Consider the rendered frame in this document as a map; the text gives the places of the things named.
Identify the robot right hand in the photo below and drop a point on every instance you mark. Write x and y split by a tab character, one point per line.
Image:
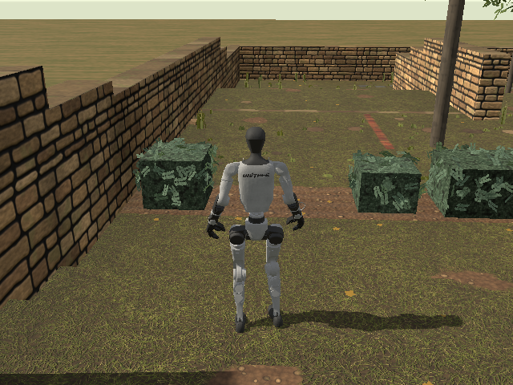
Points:
299	221

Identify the robot right shin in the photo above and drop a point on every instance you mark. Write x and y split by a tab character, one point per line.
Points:
275	290

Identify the robot left upper arm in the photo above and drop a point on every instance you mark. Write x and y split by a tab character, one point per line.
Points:
226	183

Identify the robot left shin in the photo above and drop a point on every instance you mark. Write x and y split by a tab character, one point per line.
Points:
238	292

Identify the robot left hand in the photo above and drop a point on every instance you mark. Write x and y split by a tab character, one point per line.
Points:
218	227

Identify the robot right upper arm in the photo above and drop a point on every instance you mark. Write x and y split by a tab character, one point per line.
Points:
281	169

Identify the robot shin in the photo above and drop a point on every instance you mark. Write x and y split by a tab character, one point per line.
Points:
275	290
238	292

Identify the robot left forearm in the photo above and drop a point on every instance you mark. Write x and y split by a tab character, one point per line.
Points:
216	212

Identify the robot right forearm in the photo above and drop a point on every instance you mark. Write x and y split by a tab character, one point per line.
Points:
295	208

